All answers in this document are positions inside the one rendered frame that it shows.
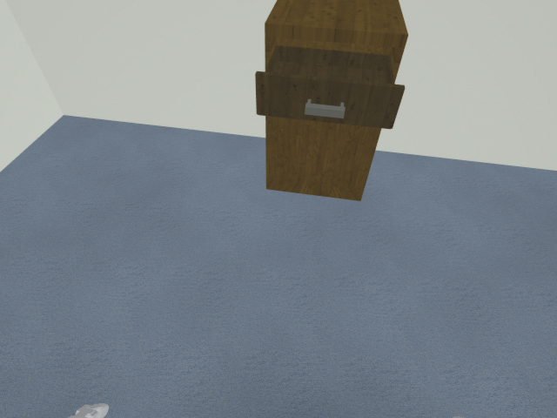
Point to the drawer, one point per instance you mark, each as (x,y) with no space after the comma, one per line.
(364,82)

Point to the cabinet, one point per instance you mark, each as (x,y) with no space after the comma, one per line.
(320,158)

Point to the handle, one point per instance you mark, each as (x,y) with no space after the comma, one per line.
(325,110)

